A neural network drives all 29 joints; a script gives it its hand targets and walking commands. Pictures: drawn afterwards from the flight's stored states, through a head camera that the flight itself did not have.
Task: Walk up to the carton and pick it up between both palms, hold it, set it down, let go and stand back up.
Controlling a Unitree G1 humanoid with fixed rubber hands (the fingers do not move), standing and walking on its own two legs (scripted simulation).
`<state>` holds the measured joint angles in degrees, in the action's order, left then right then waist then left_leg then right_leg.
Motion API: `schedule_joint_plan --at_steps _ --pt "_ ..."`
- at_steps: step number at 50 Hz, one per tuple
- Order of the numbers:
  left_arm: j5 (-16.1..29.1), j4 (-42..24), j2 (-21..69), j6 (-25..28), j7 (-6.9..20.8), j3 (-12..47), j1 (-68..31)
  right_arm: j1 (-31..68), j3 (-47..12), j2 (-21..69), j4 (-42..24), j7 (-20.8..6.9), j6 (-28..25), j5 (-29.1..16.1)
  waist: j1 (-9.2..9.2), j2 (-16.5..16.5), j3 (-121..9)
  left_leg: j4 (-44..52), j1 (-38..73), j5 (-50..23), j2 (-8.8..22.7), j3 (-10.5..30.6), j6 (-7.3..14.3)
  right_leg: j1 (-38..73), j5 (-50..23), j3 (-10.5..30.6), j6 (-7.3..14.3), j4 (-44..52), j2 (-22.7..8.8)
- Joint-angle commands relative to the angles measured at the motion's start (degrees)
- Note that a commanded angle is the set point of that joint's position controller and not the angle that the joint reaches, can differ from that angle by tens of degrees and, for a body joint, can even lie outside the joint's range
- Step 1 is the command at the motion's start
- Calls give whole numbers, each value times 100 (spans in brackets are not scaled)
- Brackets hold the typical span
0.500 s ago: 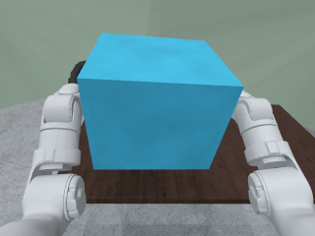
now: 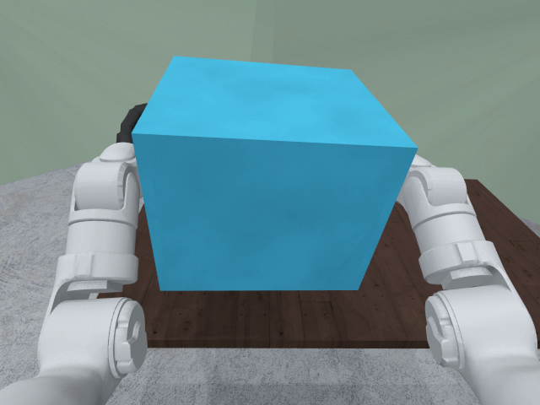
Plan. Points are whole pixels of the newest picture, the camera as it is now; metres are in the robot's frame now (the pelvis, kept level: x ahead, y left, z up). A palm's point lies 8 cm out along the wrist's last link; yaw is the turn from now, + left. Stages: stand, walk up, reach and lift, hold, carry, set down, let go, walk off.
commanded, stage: hold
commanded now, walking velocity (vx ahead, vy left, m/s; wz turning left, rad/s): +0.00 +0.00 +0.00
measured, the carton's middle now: (264, 170) +0.38 +0.00 +0.24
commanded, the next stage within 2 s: none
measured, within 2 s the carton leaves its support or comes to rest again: neither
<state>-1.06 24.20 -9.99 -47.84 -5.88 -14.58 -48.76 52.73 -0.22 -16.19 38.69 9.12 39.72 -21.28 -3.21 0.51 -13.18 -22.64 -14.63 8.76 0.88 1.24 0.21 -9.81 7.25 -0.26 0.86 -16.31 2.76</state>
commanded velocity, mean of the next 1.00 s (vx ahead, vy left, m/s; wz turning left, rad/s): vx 0.00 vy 0.00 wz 0.00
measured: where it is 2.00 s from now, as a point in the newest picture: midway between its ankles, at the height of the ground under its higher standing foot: outside the picture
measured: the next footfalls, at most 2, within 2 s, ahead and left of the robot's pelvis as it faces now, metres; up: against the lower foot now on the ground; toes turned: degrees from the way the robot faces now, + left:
none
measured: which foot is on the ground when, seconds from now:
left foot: down 0.00-1.00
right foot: down 0.00-1.00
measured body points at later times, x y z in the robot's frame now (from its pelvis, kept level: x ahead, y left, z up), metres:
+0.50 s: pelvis +0.00 +0.00 +0.00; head -0.08 +0.01 +0.44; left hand +0.39 +0.18 +0.27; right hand +0.39 -0.18 +0.26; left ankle +0.03 +0.11 -0.75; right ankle +0.01 -0.11 -0.75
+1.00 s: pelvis +0.00 +0.00 +0.00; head -0.08 +0.01 +0.44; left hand +0.39 +0.18 +0.26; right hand +0.39 -0.19 +0.26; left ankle +0.03 +0.11 -0.75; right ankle +0.01 -0.11 -0.75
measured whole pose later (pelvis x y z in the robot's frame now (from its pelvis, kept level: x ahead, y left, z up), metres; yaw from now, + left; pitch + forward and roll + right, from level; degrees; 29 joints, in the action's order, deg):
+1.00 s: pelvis +0.00 +0.00 +0.00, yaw +0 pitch +0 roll -2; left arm -1.4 22.2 -9.1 -48.7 -6.0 -15.5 -47.5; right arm 51.5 -0.9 -16.3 37.3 9.3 40.2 -21.8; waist -3.3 0.7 -12.9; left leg -22.7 -13.6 9.4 0.9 1.1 0.2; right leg -8.9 7.7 0.0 0.8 -16.3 2.8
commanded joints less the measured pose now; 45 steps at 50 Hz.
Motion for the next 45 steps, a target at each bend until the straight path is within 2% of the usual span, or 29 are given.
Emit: schedule_joint_plan --at_steps 1,2,3,4,6,10,12,13,14,16,18,20,22,25,26,27,28,30,31,32,33,34,36,39,40,41,43,44,45 --pt "1186 -1637 3738 493 961 2568 -5340 6030 -1286 3910 -2544 -758 -437 -1162 -61 299 -2627 234 992 -963 -156 231 -171 674 -1179 287 -175 50 100" --pt "1176 -1476 3763 490 971 2520 -5186 6271 -1334 3959 -2770 -783 -469 -1167 15 159 -2713 232 1002 -928 -162 227 -151 633 -1109 269 -202 83 88" --pt "1184 -1529 3788 487 974 2589 -5272 6181 -1312 3971 -2681 -780 -478 -1145 -58 258 -2719 222 1030 -946 -153 240 -180 596 -1093 282 -174 98 60" --pt "1119 -1354 3674 501 987 2421 -5377 6207 -1286 4033 -2541 -780 -458 -1095 36 140 -2565 262 866 -679 -179 203 -103 638 -854 281 -194 123 49" --pt "1148 -1356 3808 482 1000 2530 -5232 6219 -1211 3904 -2588 -783 -502 -1058 -83 256 -2583 262 962 -798 -161 218 -144 576 -997 282 -178 93 66" --pt "1214 -1522 3836 494 986 2618 -5145 6276 -1360 3974 -2933 -745 -521 -1216 -23 267 -2875 152 1040 -1115 -189 235 -167 733 -1362 279 -211 32 89" --pt "1099 -1372 3651 483 1002 2388 -5130 6110 -1322 3955 -2629 -728 -452 -1145 9 156 -2538 203 936 -1037 -194 219 -115 787 -1306 303 -199 70 66" --pt "1183 -1557 3808 492 1001 2549 -5166 6030 -1293 3892 -2714 -728 -476 -1115 -135 250 -2713 180 1069 -1101 -167 250 -179 706 -1283 286 -186 48 80" --pt "1117 -1461 3752 482 1007 2404 -5170 6103 -1294 3914 -2575 -743 -449 -1140 1 190 -2540 224 935 -1014 -159 224 -143 752 -1216 296 -187 55 74" --pt "1010 -1125 3674 469 1059 2287 -5129 6140 -1251 3944 -2454 -746 -441 -1071 17 121 -2345 307 815 -739 -185 191 -77 718 -993 291 -186 123 49" --pt "1135 -1573 3677 532 1044 2414 -5331 6326 -1411 4123 -2790 -743 -498 -1186 38 38 -2836 223 905 -1023 -197 207 -80 909 -1326 311 -206 37 62" --pt "1229 -1547 3826 491 1018 2601 -5165 6151 -1355 3919 -2828 -720 -455 -1210 -131 251 -2820 169 1080 -1252 -178 265 -190 819 -1577 301 -189 33 75" --pt "1279 -1642 3830 503 1006 2665 -5194 6058 -1342 3897 -2817 -700 -416 -1218 -158 262 -2856 124 1114 -1290 -183 238 -231 807 -1521 271 -194 31 115" --pt "1210 -1616 3797 498 972 2593 -5345 6109 -1271 3898 -2646 -757 -453 -1159 -112 314 -2650 229 1062 -930 -154 263 -219 566 -1036 264 -182 81 89" --pt "1189 -1585 3763 523 962 2517 -5312 6190 -1307 3980 -2653 -796 -460 -1151 9 203 -2612 261 987 -887 -127 246 -172 568 -950 266 -166 75 99" --pt "1243 -1831 3785 522 954 2648 -5354 5964 -1320 3916 -2607 -800 -448 -1133 -79 304 -2787 209 1109 -1080 -128 240 -230 649 -1176 264 -160 43 99" --pt "1188 -1708 3761 497 952 2521 -5202 6129 -1414 3962 -2787 -786 -455 -1165 33 101 -2660 218 998 -1057 -131 250 -155 695 -1184 263 -209 33 95" --pt "1150 -1515 3767 469 962 2504 -5038 6153 -1406 3935 -2775 -783 -448 -1174 59 80 -2696 212 1019 -1054 -126 251 -150 710 -1180 280 -181 58 121" --pt "1139 -1447 3772 450 968 2555 -5100 6006 -1293 3837 -2569 -792 -412 -1122 -57 202 -2445 270 970 -932 -117 269 -176 614 -1132 278 -185 65 114" --pt "1209 -1607 3881 447 966 2661 -5020 6086 -1330 3801 -2880 -793 -475 -1134 -98 206 -2682 208 1101 -1219 -84 275 -236 675 -1281 267 -176 46 115" --pt "1144 -1652 3759 470 967 2519 -5115 6137 -1392 3944 -2822 -786 -458 -1197 49 192 -2752 162 1044 -1208 -149 219 -195 764 -1271 273 -179 53 120" --pt "1151 -1447 3804 457 975 2534 -5171 6094 -1292 3871 -2634 -774 -434 -1161 -67 260 -2555 218 1023 -1022 -147 241 -208 638 -1136 298 -164 94 112" --pt "1190 -1511 3835 461 971 2609 -5173 6169 -1265 3825 -2657 -812 -453 -1128 -53 229 -2647 245 1056 -970 -105 253 -217 575 -1037 266 -163 75 100" --pt "1213 -1732 3894 450 958 2694 -5055 6016 -1330 3776 -2862 -782 -458 -1178 -138 278 -2768 160 1166 -1378 -126 255 -249 755 -1523 263 -195 6 109" --pt "1250 -2016 3796 492 965 2635 -5155 6010 -1473 3952 -2932 -768 -442 -1284 -49 194 -3002 89 1221 -1563 -148 236 -220 880 -1703 286 -215 -17 119" --pt "1271 -2169 3794 491 953 2695 -5237 5876 -1484 3911 -2950 -742 -428 -1291 -122 266 -3004 71 1254 -1590 -172 239 -231 885 -1770 283 -231 -31 126" --pt "1249 -2133 3725 453 944 2618 -5104 5936 -1594 3966 -3130 -727 -422 -1333 -37 159 -3016 51 1184 -1647 -197 234 -201 983 -1939 310 -254 -60 112" --pt "1162 -1794 3657 400 962 2539 -4955 5926 -1426 3812 -2829 -738 -387 -1266 -68 146 -2640 144 1104 -1358 -166 252 -210 778 -1555 277 -259 16 105" --pt "1102 -1671 3593 387 994 2456 -4899 6021 -1480 3931 -3023 -720 -428 -1234 41 55 -2671 145 1006 -1271 -198 183 -142 884 -1534 293 -245 32 90"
